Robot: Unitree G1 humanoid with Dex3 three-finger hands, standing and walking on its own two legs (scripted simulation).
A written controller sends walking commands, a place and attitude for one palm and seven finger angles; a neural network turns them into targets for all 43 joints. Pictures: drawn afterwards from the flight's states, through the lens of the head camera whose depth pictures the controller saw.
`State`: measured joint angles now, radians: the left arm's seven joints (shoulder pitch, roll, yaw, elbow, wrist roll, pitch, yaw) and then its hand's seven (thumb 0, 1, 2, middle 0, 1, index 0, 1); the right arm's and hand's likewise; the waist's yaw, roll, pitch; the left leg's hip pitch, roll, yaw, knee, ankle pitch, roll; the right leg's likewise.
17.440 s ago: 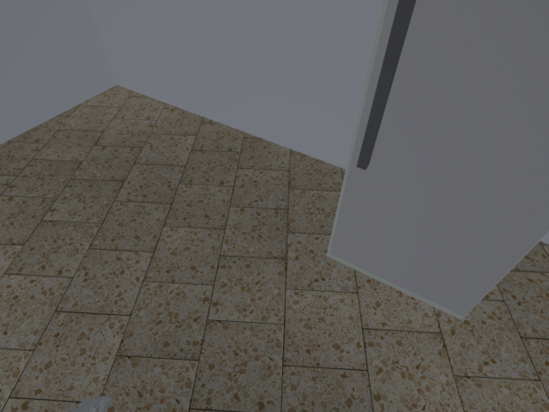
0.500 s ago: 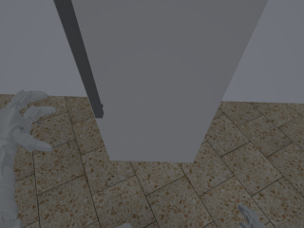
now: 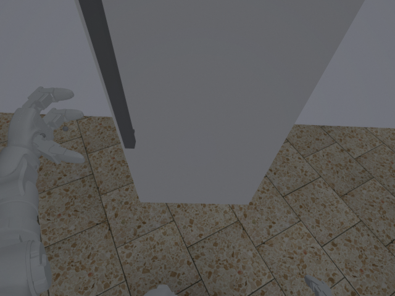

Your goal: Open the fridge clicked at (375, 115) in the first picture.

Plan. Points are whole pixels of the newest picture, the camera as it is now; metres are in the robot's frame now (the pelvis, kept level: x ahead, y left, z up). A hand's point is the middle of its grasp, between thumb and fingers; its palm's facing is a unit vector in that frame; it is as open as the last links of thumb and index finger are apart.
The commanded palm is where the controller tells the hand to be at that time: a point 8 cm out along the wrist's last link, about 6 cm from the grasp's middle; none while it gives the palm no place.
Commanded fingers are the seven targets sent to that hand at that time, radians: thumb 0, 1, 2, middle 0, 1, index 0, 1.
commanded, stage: move the hooked fingers beside the handle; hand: left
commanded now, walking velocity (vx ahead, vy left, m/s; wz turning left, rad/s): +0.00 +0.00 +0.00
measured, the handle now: (116, 79) +0.55 +0.21 +0.11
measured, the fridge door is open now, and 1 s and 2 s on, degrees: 0 0 0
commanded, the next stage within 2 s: feel for the door with the fingertips in 1.42 s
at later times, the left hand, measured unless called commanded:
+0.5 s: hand (79, 103) +0.47 +0.27 +0.11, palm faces +0.05 -1.00 +0.00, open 14.0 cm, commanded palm +0.46 +0.32 +0.10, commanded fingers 0.00 -0.50 0.30 -0.30 -1.20 -0.30 -1.20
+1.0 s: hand (77, 97) +0.50 +0.28 +0.10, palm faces +0.05 -1.00 +0.00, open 14.0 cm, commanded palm +0.48 +0.32 +0.09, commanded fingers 0.00 -0.50 0.30 -0.30 -1.20 -0.30 -1.20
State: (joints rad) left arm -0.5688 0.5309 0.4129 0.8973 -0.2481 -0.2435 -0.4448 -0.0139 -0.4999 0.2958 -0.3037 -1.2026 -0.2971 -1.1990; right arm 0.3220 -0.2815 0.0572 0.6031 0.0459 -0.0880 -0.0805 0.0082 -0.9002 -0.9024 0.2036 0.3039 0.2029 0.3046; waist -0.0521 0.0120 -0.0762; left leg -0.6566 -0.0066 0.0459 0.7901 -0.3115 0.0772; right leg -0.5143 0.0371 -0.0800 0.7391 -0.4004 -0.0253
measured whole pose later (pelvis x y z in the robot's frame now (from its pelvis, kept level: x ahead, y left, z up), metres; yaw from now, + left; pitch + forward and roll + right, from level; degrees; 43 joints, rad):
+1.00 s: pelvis +0.02 -0.01 -0.02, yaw -2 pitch +19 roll -4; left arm -0.84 0.74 0.53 1.17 -0.16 -0.32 -0.48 -0.01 -0.50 0.30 -0.30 -1.20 -0.30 -1.20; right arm 0.42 -0.30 0.04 0.61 0.02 0.08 -0.06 0.00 -0.90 -0.90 0.20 0.30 0.20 0.30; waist -0.14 0.01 -0.11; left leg -0.87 0.04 0.04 0.91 -0.38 0.07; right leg -0.71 0.08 -0.08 0.81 -0.44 -0.04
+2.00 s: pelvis +0.01 -0.01 -0.01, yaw -2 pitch +16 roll -4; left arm -0.84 0.60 0.44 1.17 -0.14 -0.31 -0.33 -0.01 -0.50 0.30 -0.30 -1.20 -0.30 -1.20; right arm 0.39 -0.28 0.05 0.61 0.03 0.08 -0.04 0.00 -0.90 -0.90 0.20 0.30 0.20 0.30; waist -0.14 0.02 -0.11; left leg -0.81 0.03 0.04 0.90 -0.37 0.07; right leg -0.67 0.07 -0.08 0.83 -0.44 -0.04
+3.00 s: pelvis +0.02 +0.00 -0.02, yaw -2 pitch +17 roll -4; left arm -0.85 0.59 0.40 1.14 -0.16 -0.31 -0.33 -0.01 -0.50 0.30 -0.30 -1.20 -0.30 -1.21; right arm 0.41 -0.27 0.04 0.62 0.02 0.07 -0.03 0.00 -0.90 -0.90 0.20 0.30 0.20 0.30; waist -0.13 0.03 -0.12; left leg -0.84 0.02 0.04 0.91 -0.38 0.08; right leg -0.68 0.06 -0.08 0.82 -0.45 -0.02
